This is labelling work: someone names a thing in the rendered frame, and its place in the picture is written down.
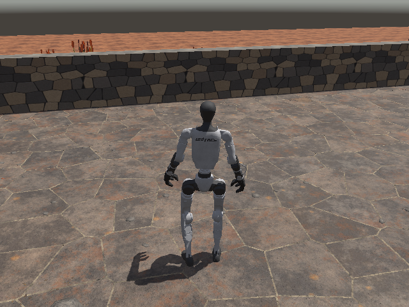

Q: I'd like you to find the right robot foot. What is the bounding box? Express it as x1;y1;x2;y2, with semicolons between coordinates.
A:
212;246;222;262

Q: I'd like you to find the right robot upper arm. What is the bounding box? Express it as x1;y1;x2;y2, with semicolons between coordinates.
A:
220;129;237;164

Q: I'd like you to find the robot foot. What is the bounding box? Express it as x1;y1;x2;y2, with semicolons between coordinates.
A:
181;250;194;267
212;246;222;262

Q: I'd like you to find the robot left hand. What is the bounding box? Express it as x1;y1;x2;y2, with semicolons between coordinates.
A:
164;172;178;187

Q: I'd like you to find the robot right hand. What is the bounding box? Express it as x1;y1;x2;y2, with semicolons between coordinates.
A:
231;178;245;193

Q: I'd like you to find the robot left forearm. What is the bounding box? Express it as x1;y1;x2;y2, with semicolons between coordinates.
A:
166;152;180;176

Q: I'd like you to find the robot right forearm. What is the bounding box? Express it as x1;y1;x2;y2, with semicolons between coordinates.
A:
231;155;243;180

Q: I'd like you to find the left robot upper arm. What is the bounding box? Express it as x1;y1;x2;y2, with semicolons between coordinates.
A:
174;128;194;162

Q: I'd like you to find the left robot foot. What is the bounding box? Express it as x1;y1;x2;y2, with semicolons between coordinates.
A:
181;250;194;267

